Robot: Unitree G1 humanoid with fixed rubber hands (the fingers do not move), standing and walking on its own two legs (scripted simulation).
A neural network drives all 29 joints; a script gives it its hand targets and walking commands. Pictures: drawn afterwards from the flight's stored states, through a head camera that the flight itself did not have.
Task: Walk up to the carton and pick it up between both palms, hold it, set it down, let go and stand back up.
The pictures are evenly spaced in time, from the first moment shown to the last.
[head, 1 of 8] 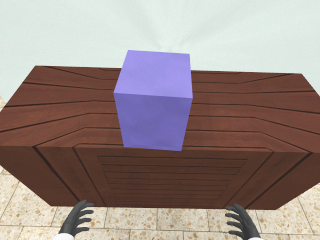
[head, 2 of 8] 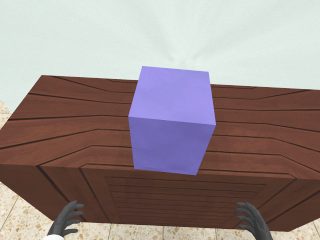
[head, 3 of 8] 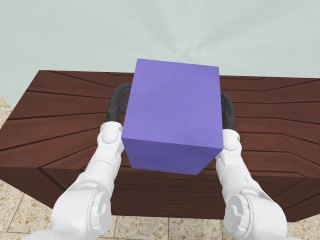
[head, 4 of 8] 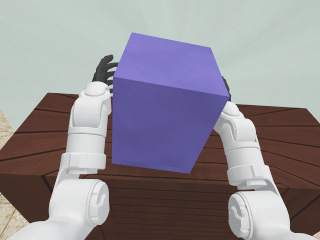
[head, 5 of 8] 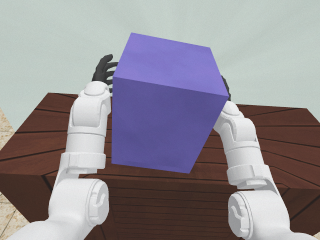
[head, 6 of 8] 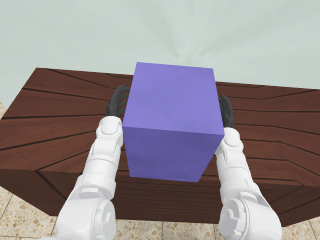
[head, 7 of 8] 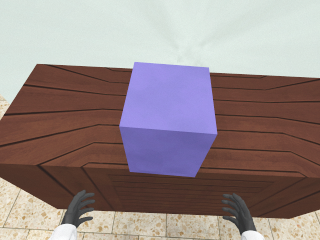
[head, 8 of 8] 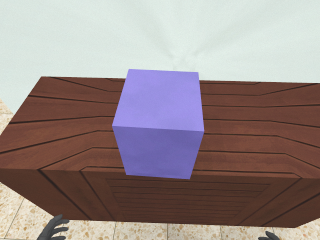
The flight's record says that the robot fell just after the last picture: no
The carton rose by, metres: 0.18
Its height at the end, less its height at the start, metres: +0.00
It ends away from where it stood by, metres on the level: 0.03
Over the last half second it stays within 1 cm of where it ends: yes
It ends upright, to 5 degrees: yes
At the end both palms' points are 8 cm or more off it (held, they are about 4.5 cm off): yes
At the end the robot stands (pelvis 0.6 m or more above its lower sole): yes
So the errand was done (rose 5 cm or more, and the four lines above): yes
